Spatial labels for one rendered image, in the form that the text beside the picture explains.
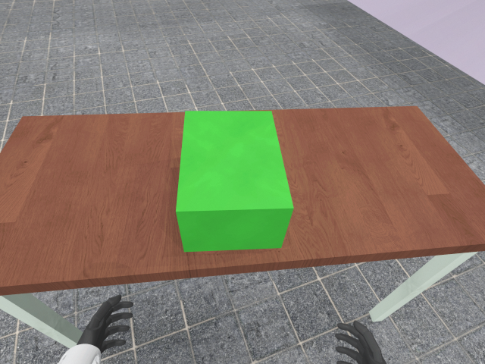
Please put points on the left robot hand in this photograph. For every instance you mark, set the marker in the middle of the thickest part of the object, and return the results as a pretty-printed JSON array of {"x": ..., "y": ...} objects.
[{"x": 97, "y": 330}]

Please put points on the carton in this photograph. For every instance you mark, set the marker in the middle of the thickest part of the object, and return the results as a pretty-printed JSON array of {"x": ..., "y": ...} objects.
[{"x": 233, "y": 191}]

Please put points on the right robot hand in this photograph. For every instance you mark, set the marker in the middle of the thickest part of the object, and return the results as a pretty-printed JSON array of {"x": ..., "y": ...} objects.
[{"x": 368, "y": 349}]

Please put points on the table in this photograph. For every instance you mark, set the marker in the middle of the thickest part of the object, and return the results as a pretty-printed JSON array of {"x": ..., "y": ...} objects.
[{"x": 90, "y": 201}]

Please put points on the left robot forearm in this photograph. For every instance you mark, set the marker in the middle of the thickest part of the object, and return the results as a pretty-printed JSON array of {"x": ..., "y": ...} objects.
[{"x": 82, "y": 354}]

